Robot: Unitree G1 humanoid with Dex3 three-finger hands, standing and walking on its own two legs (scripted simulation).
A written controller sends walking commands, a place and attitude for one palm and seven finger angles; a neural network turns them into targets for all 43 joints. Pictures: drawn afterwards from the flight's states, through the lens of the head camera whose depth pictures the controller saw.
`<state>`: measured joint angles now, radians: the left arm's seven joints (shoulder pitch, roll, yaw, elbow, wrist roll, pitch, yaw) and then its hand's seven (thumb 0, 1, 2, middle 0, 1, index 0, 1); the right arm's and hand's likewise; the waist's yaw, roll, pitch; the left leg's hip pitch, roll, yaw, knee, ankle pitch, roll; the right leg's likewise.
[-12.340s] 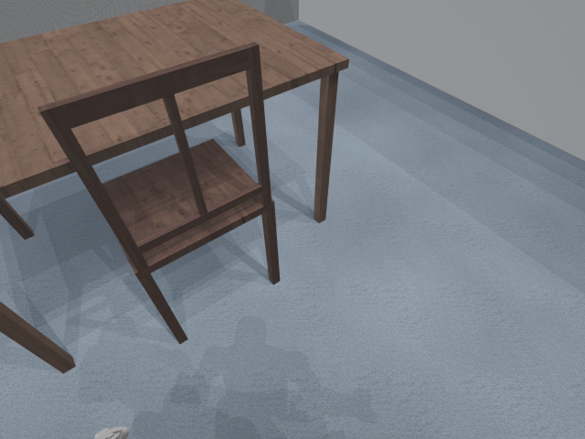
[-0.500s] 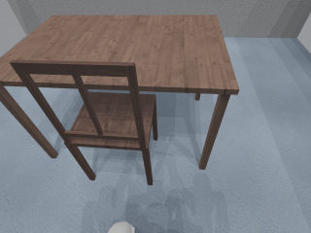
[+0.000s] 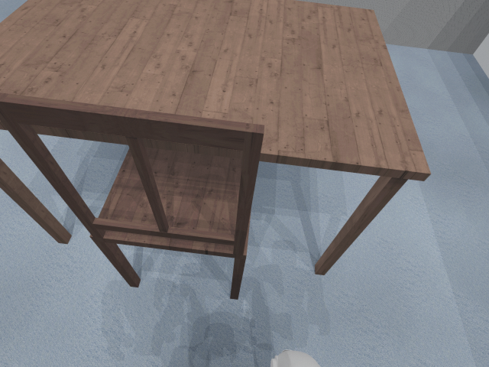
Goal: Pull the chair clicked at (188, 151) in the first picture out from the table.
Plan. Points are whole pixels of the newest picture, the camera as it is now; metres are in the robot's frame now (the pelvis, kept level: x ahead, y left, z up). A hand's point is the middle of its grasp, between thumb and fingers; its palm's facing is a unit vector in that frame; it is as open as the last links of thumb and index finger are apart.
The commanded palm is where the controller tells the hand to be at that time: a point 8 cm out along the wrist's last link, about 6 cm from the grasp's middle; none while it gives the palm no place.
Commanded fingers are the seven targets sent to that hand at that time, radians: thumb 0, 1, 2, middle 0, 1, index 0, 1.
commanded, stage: come to a stop and stand still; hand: left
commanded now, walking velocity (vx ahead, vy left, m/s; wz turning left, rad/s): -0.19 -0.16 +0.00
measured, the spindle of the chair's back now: (152, 191) +0.43 +0.22 -0.06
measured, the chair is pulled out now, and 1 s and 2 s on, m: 0.00 0.00 0.00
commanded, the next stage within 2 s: look again from close up in 1.08 s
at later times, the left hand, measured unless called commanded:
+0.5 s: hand out of the picture +0.03 +0.10 -0.16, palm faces -0.02 -0.97 -0.26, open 7.3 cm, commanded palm none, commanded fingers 0.00 0.90 0.90 -0.20 -0.30 -0.20 -0.30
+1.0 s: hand out of the picture -0.10 +0.07 -0.17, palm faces +0.03 -0.98 -0.18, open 7.3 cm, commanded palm none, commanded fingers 0.00 0.90 0.90 -0.20 -0.30 -0.20 -0.30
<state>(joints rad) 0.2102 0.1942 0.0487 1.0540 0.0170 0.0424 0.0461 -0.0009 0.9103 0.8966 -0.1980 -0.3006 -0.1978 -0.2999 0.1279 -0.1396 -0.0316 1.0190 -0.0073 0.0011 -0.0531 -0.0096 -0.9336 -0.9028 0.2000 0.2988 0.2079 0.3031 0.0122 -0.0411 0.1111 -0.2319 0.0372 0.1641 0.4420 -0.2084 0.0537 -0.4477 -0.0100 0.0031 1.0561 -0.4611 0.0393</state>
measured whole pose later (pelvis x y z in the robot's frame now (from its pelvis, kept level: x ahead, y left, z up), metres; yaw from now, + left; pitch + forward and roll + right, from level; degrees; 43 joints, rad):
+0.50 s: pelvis -0.03 -0.09 +0.00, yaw -1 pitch +0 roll +1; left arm 0.20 0.15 0.01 1.04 0.02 0.01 0.04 0.00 0.93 0.90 -0.20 -0.30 -0.20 -0.30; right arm 0.24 -0.19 -0.06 1.06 0.00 0.06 -0.02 0.01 -0.91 -0.90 0.19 0.30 0.20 0.30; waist -0.03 0.05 0.04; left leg -0.28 0.04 0.04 0.71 -0.42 -0.03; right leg -0.24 0.00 -0.03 0.51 -0.26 -0.03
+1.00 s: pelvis -0.07 -0.09 +0.00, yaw -1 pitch -1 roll +0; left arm 0.32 0.12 0.01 1.16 0.01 0.01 0.03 0.00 0.91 0.90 -0.20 -0.30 -0.20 -0.30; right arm 0.33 -0.12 -0.02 1.14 -0.01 0.02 -0.03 0.00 -0.91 -0.90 0.19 0.30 0.20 0.30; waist 0.00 0.01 0.03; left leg -0.14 0.03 0.04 0.38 -0.22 -0.02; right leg -0.22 0.02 -0.04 0.39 -0.15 -0.04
